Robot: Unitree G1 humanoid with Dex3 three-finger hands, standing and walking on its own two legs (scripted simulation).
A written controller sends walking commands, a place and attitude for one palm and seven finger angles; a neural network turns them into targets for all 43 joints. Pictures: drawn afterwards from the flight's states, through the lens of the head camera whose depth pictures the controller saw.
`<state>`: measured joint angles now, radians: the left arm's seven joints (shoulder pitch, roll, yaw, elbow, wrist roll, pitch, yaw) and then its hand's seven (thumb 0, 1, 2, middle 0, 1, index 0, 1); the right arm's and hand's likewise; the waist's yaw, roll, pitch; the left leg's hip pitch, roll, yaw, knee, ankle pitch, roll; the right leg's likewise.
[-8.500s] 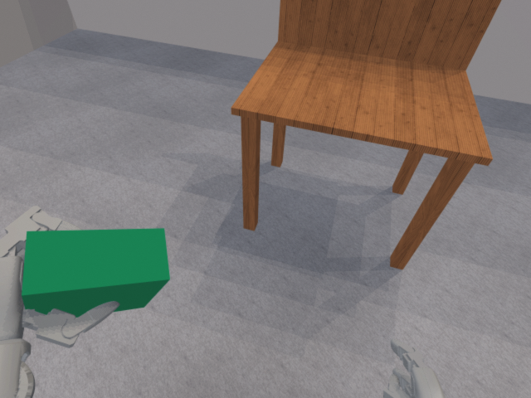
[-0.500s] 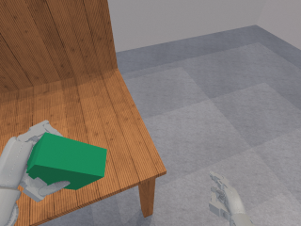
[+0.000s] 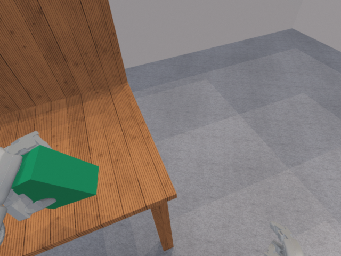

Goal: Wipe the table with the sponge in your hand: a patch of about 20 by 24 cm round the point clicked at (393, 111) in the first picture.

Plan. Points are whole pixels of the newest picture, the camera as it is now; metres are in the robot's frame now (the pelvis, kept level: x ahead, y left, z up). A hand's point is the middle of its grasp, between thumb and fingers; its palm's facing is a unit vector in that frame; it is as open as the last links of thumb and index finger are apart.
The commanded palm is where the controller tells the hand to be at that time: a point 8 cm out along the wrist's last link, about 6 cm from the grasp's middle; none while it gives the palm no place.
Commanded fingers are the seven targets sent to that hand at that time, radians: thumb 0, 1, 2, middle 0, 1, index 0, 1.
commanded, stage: turn the palm down, sponge in hand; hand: left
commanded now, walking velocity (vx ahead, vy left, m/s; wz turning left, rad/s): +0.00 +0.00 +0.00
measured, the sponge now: (58, 183) +0.23 +0.25 +0.10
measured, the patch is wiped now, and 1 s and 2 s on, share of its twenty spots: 0.00 0.00 0.00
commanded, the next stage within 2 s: move the sponge above the wiping area in 1.40 s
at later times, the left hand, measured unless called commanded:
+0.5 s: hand (22, 179) +0.23 +0.33 +0.11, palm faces +0.15 -0.27 -0.95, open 10.3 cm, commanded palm +0.20 +0.31 +0.17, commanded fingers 0.00 0.10 1.30 -1.20 -1.60 -1.20 -1.60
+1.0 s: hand (25, 177) +0.24 +0.33 +0.10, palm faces +0.00 -0.10 -1.00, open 10.3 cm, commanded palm +0.21 +0.32 +0.17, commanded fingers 0.00 0.10 1.30 -1.20 -1.60 -1.20 -1.60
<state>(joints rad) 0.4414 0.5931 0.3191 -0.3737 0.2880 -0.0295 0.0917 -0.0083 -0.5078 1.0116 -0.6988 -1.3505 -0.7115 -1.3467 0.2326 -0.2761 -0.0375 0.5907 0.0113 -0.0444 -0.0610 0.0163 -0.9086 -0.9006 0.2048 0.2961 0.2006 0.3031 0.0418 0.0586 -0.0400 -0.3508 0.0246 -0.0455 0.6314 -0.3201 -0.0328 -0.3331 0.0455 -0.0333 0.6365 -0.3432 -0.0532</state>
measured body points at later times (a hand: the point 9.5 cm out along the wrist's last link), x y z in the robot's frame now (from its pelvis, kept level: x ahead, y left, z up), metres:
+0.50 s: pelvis +0.02 +0.03 +0.01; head +0.02 +0.00 +0.46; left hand +0.21 +0.34 +0.17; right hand +0.24 -0.19 -0.08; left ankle +0.01 +0.15 -0.72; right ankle -0.01 -0.08 -0.72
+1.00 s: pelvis +0.02 +0.04 +0.02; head +0.03 +0.00 +0.47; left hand +0.23 +0.33 +0.16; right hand +0.26 -0.16 -0.07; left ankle +0.01 +0.15 -0.72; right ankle -0.01 -0.08 -0.72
